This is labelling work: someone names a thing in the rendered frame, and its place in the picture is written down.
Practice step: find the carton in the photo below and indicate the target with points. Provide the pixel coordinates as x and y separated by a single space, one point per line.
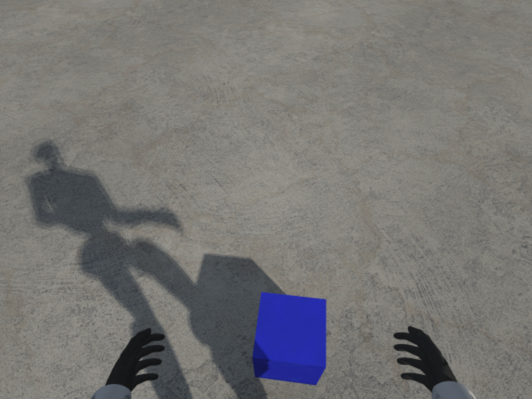
290 338

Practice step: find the robot right forearm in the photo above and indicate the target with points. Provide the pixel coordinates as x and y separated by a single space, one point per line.
451 390

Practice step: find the left robot hand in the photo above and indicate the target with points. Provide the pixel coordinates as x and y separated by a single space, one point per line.
127 366

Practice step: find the right robot hand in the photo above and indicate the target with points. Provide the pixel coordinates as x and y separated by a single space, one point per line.
432 363

